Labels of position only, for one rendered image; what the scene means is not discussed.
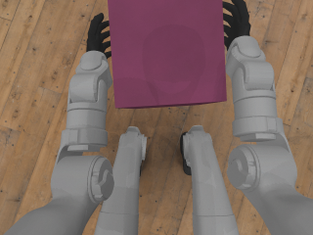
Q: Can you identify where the robot left upper arm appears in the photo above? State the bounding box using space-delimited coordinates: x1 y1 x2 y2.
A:
3 155 114 235

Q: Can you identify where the left robot shin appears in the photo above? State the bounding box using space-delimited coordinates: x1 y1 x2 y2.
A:
118 126 142 165

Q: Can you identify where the robot right hand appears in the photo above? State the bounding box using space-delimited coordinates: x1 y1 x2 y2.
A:
222 0 251 51

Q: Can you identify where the robot right forearm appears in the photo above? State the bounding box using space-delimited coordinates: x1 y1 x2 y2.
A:
225 35 297 176

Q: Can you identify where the robot left thigh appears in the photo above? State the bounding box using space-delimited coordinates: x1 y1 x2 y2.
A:
94 131 147 235

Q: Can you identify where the robot left hand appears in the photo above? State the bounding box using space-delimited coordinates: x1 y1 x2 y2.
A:
86 13 112 58

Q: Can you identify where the robot right upper arm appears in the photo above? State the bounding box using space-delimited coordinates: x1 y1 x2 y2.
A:
226 144 313 235

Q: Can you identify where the carton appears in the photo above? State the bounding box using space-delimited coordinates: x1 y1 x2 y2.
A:
108 0 227 109

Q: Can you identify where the robot left forearm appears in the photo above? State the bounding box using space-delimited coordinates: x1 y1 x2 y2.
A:
50 50 112 193

